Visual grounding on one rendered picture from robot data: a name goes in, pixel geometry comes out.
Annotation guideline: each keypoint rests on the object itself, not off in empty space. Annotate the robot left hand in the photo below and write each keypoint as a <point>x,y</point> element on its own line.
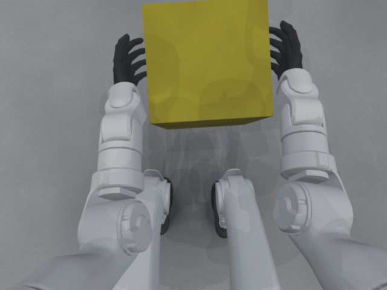
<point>123,70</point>

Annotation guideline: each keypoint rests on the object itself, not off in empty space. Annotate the right robot forearm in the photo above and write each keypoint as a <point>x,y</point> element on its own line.
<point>305,154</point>

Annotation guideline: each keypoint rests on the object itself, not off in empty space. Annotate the robot left upper arm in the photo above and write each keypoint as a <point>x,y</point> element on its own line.
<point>111,235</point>

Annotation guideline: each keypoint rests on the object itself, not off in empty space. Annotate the left robot forearm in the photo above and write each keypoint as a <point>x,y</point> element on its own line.
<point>118,174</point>

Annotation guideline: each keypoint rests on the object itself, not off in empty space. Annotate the left robot shin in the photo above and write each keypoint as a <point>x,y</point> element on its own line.
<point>155,173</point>

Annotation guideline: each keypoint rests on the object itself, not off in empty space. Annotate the robot right hand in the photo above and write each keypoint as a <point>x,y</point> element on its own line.
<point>290,55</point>

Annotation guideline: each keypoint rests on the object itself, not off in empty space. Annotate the carton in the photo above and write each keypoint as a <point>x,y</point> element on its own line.
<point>208,63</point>

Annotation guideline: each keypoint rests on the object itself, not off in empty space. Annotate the robot right thigh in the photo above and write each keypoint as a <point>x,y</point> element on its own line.
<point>251,265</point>

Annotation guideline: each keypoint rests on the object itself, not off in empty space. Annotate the robot right upper arm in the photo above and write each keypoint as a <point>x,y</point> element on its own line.
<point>318,219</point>

